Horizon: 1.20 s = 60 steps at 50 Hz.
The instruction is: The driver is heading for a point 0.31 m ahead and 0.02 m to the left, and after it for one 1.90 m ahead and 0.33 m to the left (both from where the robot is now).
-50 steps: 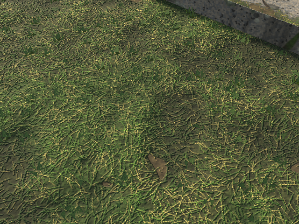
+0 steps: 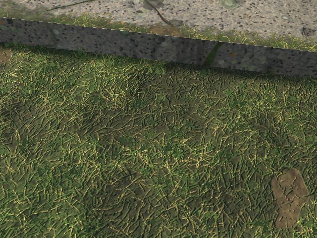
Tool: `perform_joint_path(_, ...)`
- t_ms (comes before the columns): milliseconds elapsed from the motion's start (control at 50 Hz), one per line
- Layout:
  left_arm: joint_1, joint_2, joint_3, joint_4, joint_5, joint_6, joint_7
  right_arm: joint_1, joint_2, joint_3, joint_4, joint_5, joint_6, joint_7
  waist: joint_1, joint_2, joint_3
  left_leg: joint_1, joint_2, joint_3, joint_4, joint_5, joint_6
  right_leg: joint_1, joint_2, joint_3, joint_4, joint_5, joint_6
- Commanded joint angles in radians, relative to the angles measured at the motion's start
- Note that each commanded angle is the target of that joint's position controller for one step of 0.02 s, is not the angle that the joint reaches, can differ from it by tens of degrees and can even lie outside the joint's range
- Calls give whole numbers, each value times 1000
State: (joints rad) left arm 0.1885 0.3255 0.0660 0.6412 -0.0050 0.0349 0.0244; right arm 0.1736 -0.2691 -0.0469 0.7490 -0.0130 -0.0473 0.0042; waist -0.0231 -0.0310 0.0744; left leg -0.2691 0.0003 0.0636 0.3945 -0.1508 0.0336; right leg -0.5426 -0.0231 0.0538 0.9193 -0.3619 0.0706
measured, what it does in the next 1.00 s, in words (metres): walks ahead: right foot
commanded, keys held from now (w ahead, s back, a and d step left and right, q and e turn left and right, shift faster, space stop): no key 0.38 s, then w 0.60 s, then no key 0.02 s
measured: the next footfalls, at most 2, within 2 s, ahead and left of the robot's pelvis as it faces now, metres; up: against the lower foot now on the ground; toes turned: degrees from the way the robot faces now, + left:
right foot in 0.14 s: +0.11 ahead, -0.14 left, +0.00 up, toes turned +0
right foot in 1.02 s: +0.44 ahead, -0.16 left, +0.00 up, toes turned -3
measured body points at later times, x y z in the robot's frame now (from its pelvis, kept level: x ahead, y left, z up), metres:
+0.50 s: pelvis +0.07 -0.03 -0.01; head +0.07 -0.04 +0.44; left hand +0.24 +0.21 -0.10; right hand +0.16 -0.31 -0.14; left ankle +0.04 +0.11 -0.74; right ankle +0.07 -0.14 -0.74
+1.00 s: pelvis +0.25 -0.04 -0.02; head +0.29 -0.04 +0.43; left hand +0.52 +0.16 -0.08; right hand +0.16 -0.31 -0.15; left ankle +0.06 +0.09 -0.74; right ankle +0.40 -0.16 -0.73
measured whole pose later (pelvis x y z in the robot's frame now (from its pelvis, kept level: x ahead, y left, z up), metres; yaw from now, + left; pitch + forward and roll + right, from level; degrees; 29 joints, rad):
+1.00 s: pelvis +0.25 -0.04 -0.02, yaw -1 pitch +2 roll +0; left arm 0.00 0.25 0.04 0.61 -0.02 -0.07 -0.05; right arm 0.48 -0.27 -0.04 0.98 0.02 -0.06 -0.01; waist -0.11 -0.01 0.04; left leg 0.17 0.03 0.02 0.22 -0.42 -0.02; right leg -0.54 -0.01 -0.04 0.54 -0.05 -0.06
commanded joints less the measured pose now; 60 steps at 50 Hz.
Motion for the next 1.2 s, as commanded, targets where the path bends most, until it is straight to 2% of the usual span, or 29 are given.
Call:
perform_joint_path(20,57,32,1,-48,4,-5,-10,-71,-169,-40,-51,14,-4,-3,30,152,-198,75,251,-132,-95,504,205,178,-12,-12,-140,107,-10)
perform_joint_path(120,26,49,10,-54,10,-5,-17,-58,-156,-24,-4,36,11,6,46,137,-156,41,217,-143,-15,188,133,367,19,-47,-481,253,-77)
perform_joint_path(140,21,76,14,-64,17,-6,-12,-15,-119,-9,15,26,7,8,42,96,-160,-5,178,-123,22,94,66,457,-34,19,-548,383,-105)
perform_joint_path(160,22,145,22,-85,28,-3,0,34,-73,9,11,-15,-1,15,-4,-59,-216,-73,95,-49,148,-113,-9,566,-205,194,-519,663,-162)
perform_joint_path(180,-38,100,4,-82,36,-1,0,83,-41,19,20,-12,3,11,-42,-169,-226,-47,55,-35,125,-249,-56,466,-261,246,-528,547,-267)
perform_joint_path(220,-99,32,-11,-83,30,-14,-19,12,-106,9,21,-12,18,3,-18,-115,-165,22,59,-43,66,-106,-76,379,-138,166,-530,308,-204)
perform_joint_path(260,-86,59,-4,-79,25,-23,-27,12,-147,0,41,-12,30,-3,4,-73,-110,21,62,-43,53,-53,-70,345,-90,126,-514,289,-157)
perform_joint_path(380,-62,43,-6,-56,20,-29,-22,14,-124,5,81,1,29,-4,8,-10,-135,67,72,-48,37,38,-63,394,-65,88,-451,487,-150)
perform_joint_path(420,-52,37,-6,-43,18,-23,-19,24,-106,9,100,2,37,-7,6,-13,-146,69,46,-15,49,-100,-62,391,-49,83,-474,271,-158)
perform_joint_path(500,40,102,18,-11,4,-22,-15,-18,-90,7,84,17,21,-9,44,-107,-29,-125,-1,12,230,-290,-25,345,-161,311,-642,-301,-258)
perform_joint_path(540,62,103,20,5,-4,-40,-11,-21,-95,5,78,28,-6,-3,37,-141,-12,-159,18,-29,257,-314,20,347,-220,402,-673,-303,-290)
perform_joint_path(580,-6,89,17,-8,-11,-51,-9,56,-95,2,114,34,-30,10,-19,-130,-35,-21,32,-47,148,-262,70,274,-192,335,-644,-236,-257)
perform_joint_path(600,-84,68,12,-30,-13,-52,-10,132,-108,-5,151,33,-38,16,-68,-92,-35,100,45,-76,61,-217,93,184,-136,238,-587,-171,-215)
perform_joint_path(620,-154,10,-3,-64,-10,-61,-12,213,-161,-20,186,28,-43,16,-99,41,-20,191,132,-217,-34,-304,123,70,-29,76,-395,-73,-146)
perform_joint_path(640,-159,-19,-9,-93,-10,-81,-13,271,-249,-44,206,29,-45,16,-91,262,-12,334,278,-482,-152,-320,193,-113,80,-79,-155,-35,-81)
perform_joint_path(660,-158,50,9,-91,-19,-97,-9,288,-231,-43,194,17,-44,13,-117,260,32,402,380,-621,-188,-192,258,-285,56,-43,13,-215,-69)
perform_joint_path(700,-90,43,12,-61,-31,-117,-20,274,-175,-30,178,19,-53,7,-73,144,5,506,356,-544,-152,-54,241,-403,-10,9,177,-130,-89)
perform_joint_path(780,-132,1,4,-65,-16,-118,-54,232,-114,-6,165,18,-27,1,-52,137,5,405,249,-282,-211,189,162,-312,-54,-59,48,100,-78)
perform_joint_path(840,-213,-52,-18,-90,-17,-119,-70,222,-147,-9,155,16,-19,-13,-67,130,28,243,185,-158,-257,208,140,-123,-20,-111,-180,274,-63)
perform_joint_path(940,-260,6,-4,-112,-25,-119,-73,271,-187,-26,179,39,-25,-15,-49,152,56,278,252,-146,-257,264,126,-9,-1,-91,-359,339,-107)
perform_joint_path(980,-189,46,15,-95,-19,-119,-68,262,-204,-35,179,38,-20,-16,12,165,-12,328,259,-120,-137,572,104,112,33,-108,-375,305,-145)
perform_joint_path(1020,82,105,49,-11,-4,-114,-49,245,-186,-31,168,25,-7,-20,152,142,-185,202,177,-67,221,742,40,507,40,-108,-391,403,-199)
perform_joint_path(1040,237,183,63,24,17,-106,-33,256,-124,-10,130,-9,-11,-24,177,-52,-344,-33,85,-46,562,284,-2,813,-187,146,-342,618,-257)
perform_joint_path(1060,211,202,52,22,34,-109,-47,424,-16,20,155,13,-23,-13,81,-290,-521,-253,-85,-169,873,-489,-45,970,-425,597,-498,594,-428)
perform_joint_path(1080,148,116,35,9,21,-107,-48,348,-145,-16,169,42,-28,-9,107,-141,-419,-282,-30,-246,956,-460,-44,813,-381,524,-554,560,-388)
perform_joint_path(1100,69,72,19,12,7,-111,-47,251,-162,-25,139,57,-25,-10,85,-95,-248,-328,15,-191,939,-395,-43,664,-343,327,-559,625,-349)
perform_joint_path(1120,20,46,10,25,5,-117,-51,215,-136,-23,138,49,-18,-20,51,-3,-189,-296,60,-171,886,-334,-47,542,-292,218,-581,704,-318)
perform_joint_path(1160,-48,19,5,46,24,-133,-56,240,-107,-30,147,38,13,-33,-9,-37,-145,-174,99,-168,807,-257,-57,365,-236,70,-645,740,-283)
perform_joint_path(1200,-83,18,5,64,38,-148,-54,257,-75,-32,139,35,43,-41,-35,-55,-135,-127,90,-148,770,-223,-72,282,-237,0,-684,776,-309)
Velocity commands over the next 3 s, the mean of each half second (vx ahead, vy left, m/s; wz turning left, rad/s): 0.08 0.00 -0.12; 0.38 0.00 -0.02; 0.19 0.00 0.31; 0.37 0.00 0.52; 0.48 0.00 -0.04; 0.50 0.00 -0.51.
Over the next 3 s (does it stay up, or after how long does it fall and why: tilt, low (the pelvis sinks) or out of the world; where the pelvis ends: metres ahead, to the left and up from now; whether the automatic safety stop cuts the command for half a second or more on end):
stays up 1.10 0.19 -0.02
